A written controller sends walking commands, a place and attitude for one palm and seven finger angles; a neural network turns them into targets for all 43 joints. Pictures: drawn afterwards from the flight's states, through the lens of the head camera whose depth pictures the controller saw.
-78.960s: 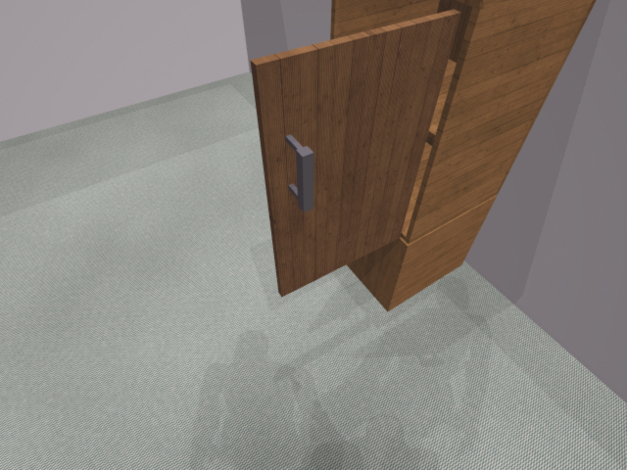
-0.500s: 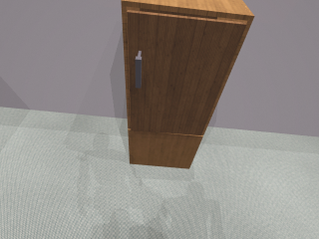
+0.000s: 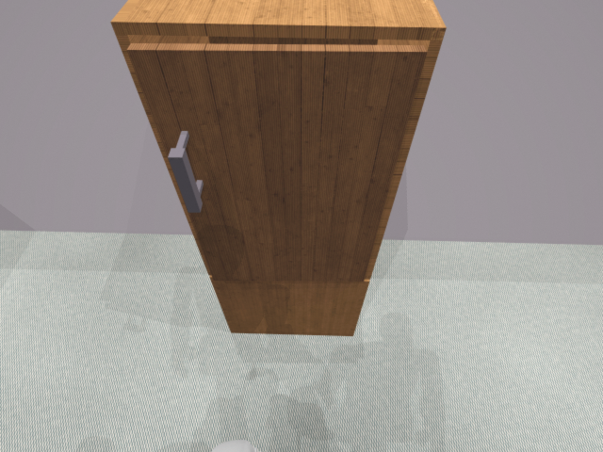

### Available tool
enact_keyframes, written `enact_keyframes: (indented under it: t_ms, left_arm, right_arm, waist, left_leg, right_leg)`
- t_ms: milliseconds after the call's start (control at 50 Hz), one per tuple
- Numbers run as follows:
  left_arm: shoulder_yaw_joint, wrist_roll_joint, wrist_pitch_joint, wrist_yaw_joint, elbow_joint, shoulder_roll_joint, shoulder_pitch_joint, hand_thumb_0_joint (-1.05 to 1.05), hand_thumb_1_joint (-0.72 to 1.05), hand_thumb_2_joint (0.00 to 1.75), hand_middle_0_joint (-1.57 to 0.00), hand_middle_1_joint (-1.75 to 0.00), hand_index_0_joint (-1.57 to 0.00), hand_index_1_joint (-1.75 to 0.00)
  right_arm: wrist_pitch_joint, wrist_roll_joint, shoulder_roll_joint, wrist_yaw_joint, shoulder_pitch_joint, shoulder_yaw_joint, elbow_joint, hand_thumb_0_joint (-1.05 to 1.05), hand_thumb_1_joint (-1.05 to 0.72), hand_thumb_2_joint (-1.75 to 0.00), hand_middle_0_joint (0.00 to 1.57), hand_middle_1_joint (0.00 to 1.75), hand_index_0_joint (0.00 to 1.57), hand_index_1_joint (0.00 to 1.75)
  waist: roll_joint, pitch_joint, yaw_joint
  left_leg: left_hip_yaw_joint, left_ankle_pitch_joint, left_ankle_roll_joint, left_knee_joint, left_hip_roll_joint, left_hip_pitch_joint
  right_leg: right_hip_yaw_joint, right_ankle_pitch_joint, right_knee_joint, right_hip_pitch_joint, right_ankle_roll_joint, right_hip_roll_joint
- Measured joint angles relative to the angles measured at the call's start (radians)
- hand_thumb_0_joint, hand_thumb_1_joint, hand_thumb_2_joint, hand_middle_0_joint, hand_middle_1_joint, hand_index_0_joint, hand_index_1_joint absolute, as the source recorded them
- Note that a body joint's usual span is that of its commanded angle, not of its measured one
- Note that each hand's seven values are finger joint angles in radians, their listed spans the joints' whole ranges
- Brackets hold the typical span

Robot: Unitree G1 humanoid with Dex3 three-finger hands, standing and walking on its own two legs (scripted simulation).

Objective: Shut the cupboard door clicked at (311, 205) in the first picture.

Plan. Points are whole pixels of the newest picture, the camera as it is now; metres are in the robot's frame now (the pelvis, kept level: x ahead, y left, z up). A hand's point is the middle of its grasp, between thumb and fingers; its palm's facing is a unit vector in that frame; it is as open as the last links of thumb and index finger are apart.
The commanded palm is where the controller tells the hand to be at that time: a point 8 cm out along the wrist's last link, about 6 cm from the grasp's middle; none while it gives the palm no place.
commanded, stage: come to a stop and stand still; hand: left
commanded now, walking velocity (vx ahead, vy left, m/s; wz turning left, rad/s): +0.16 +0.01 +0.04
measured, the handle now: (189, 173) +0.51 +0.20 +0.06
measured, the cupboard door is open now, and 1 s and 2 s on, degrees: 1 1 1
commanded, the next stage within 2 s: look again from close up in 1.12 s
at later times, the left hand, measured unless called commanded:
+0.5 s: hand out of the picture +0.08 +0.19 -0.18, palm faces +0.02 -0.96 -0.27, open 7.3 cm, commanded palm none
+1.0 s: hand out of the picture +0.09 +0.24 -0.16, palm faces -0.08 -0.97 -0.25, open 7.4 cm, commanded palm none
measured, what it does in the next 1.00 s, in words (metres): steps on the spot: left foot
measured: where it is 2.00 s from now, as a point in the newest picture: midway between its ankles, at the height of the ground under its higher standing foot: outside the picture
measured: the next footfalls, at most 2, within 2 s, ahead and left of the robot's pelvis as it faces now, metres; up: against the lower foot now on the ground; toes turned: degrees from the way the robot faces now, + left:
left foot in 0.14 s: +0.09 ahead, +0.13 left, +0.00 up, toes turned -7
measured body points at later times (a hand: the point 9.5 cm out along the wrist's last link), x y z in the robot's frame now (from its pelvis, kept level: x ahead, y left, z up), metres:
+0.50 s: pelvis +0.05 -0.01 -0.01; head +0.10 -0.01 +0.44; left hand +0.08 +0.24 -0.16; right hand +0.13 -0.24 -0.16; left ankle +0.08 +0.11 -0.74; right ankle +0.02 -0.09 -0.74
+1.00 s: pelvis +0.01 +0.05 +0.00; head +0.01 +0.05 +0.45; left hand +0.09 +0.29 -0.15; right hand +0.04 -0.19 -0.15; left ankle +0.04 +0.13 -0.74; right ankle +0.02 -0.09 -0.74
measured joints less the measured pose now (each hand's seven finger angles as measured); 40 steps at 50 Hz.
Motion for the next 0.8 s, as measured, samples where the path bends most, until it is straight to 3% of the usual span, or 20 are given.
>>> enact_keyframes:
  t_ms: [80, 120, 140, 160, 260, 420, 480, 580, 620, 720, 800]
  left_arm:
    - [-0.008, 0.003, 0.0, -0.002, 0.031, -0.003, 0.034, 0.0, 0.93, 0.9, -0.2, -0.3, -0.2, -0.3]
    - [-0.016, -0.002, 0.002, 0.0, 0.048, -0.012, 0.053, 0.0, 0.93, 0.9, -0.2, -0.3, -0.2, -0.3]
    - [-0.021, -0.006, 0.005, 0.002, 0.057, -0.019, 0.064, 0.0, 0.92, 0.9, -0.2, -0.3, -0.2, -0.3]
    - [-0.026, -0.008, 0.011, 0.005, 0.067, -0.021, 0.069, 0.0, 0.92, 0.9, -0.2, -0.3, -0.2, -0.3]
    - [-0.039, -0.006, 0.048, 0.025, 0.073, -0.023, 0.08, 0.01, 0.92, 0.9, -0.2, -0.3, -0.2, -0.3]
    - [-0.023, -0.002, 0.069, 0.028, 0.002, -0.003, 0.05, 0.01, 0.92, 0.9, -0.2, -0.3, -0.21, -0.3]
    - [-0.014, 0.004, 0.072, 0.029, -0.019, 0.015, 0.041, 0.01, 0.91, 0.9, -0.2, -0.3, -0.21, -0.3]
    - [-0.016, 0.01, 0.067, 0.038, -0.035, 0.033, 0.039, 0.01, 0.91, 0.9, -0.2, -0.3, -0.2, -0.3]
    - [-0.025, 0.008, 0.052, 0.045, -0.066, 0.03, 0.063, 0.0, 0.91, 0.9, -0.2, -0.3, -0.2, -0.3]
    - [-0.046, 0.002, 0.047, 0.04, -0.103, 0.029, 0.067, 0.01, 0.9, 0.9, -0.2, -0.3, -0.21, -0.3]
    - [-0.047, -0.003, 0.064, 0.033, -0.11, 0.034, 0.032, 0.01, 0.9, 0.9, -0.2, -0.3, -0.21, -0.3]
  right_arm:
    - [-0.012, 0.0, 0.008, -0.001, -0.056, 0.004, -0.027, 0.01, -0.92, -0.9, 0.2, 0.3, 0.2, 0.3]
    - [-0.02, 0.002, 0.007, -0.003, -0.077, 0.012, -0.028, 0.01, -0.92, -0.9, 0.2, 0.3, 0.2, 0.3]
    - [-0.026, 0.003, 0.005, -0.004, -0.084, 0.018, -0.027, 0.0, -0.92, -0.9, 0.2, 0.3, 0.2, 0.3]
    - [-0.03, 0.004, 0.011, -0.007, -0.091, 0.022, -0.021, 0.0, -0.92, -0.9, 0.2, 0.3, 0.2, 0.3]
    - [-0.01, 0.015, 0.046, -0.021, -0.128, 0.044, -0.017, 0.0, -0.92, -0.9, 0.2, 0.3, 0.2, 0.3]
    - [0.035, 0.015, 0.021, -0.027, -0.17, 0.02, -0.062, 0.0, -0.91, -0.9, 0.2, 0.3, 0.2, 0.3]
    - [0.051, 0.014, -0.002, -0.023, -0.159, 0.005, -0.062, 0.0, -0.91, -0.9, 0.2, 0.3, 0.2, 0.3]
    - [0.078, 0.014, -0.028, -0.017, -0.122, -0.008, -0.042, 0.01, -0.91, -0.9, 0.2, 0.3, 0.2, 0.3]
    - [0.077, 0.017, -0.038, -0.006, -0.113, -0.012, -0.064, 0.01, -0.91, -0.9, 0.2, 0.3, 0.2, 0.3]
    - [0.037, 0.017, -0.055, 0.002, -0.082, -0.006, -0.123, 0.01, -0.91, -0.9, 0.2, 0.3, 0.2, 0.3]
    - [0.026, 0.007, -0.031, 0.005, -0.055, 0.024, -0.112, 0.01, -0.91, -0.9, 0.2, 0.3, 0.19, 0.3]
  waist:
    - [-0.012, -0.027, 0.02]
    - [-0.012, -0.034, 0.033]
    - [-0.006, -0.04, 0.039]
    - [-0.014, -0.044, 0.042]
    - [-0.067, -0.048, 0.065]
    - [-0.026, 0.021, 0.059]
    - [-0.008, 0.028, 0.05]
    - [-0.014, 0.02, 0.044]
    - [-0.016, 0.01, 0.044]
    - [0.006, -0.007, 0.011]
    - [-0.008, -0.021, 0.025]
  left_leg:
    - [0.016, 0.054, -0.011, -0.232, -0.01, 0.015]
    - [0.011, 0.154, -0.018, -0.381, -0.019, 0.069]
    - [0.006, 0.229, -0.009, -0.444, -0.018, 0.103]
    - [0.007, 0.213, 0.009, -0.459, -0.023, 0.125]
    - [0.035, 0.144, 0.033, -0.503, -0.056, 0.185]
    - [0.05, 0.154, 0.032, -0.488, -0.056, 0.153]
    - [0.041, 0.148, 0.022, -0.445, -0.047, 0.129]
    - [-0.027, -0.06, -0.004, -0.237, -0.066, 0.094]
    - [-0.038, -0.05, 0.007, -0.185, -0.071, 0.086]
    - [-0.048, 0.059, 0.029, -0.391, -0.082, 0.177]
    - [-0.03, 0.071, 0.057, -0.402, -0.103, 0.186]
  right_leg:
    - [-0.009, -0.021, -0.034, 0.051, -0.001, 0.016]
    - [-0.007, -0.051, -0.015, 0.071, 0.005, 0.024]
    - [-0.007, -0.071, 0.003, 0.078, 0.009, 0.032]
    - [-0.006, -0.092, 0.021, 0.084, 0.015, 0.028]
    - [0.02, -0.118, 0.021, 0.117, 0.03, -0.005]
    - [0.042, -0.136, 0.088, 0.056, 0.026, -0.01]
    - [0.041, -0.145, 0.107, 0.044, 0.012, -0.003]
    - [0.047, -0.137, 0.112, 0.047, 0.008, -0.007]
    - [0.07, -0.12, 0.11, 0.031, 0.016, -0.003]
    - [0.082, -0.132, 0.173, -0.007, 0.043, -0.005]
    - [0.098, -0.105, 0.153, 0.005, 0.064, -0.025]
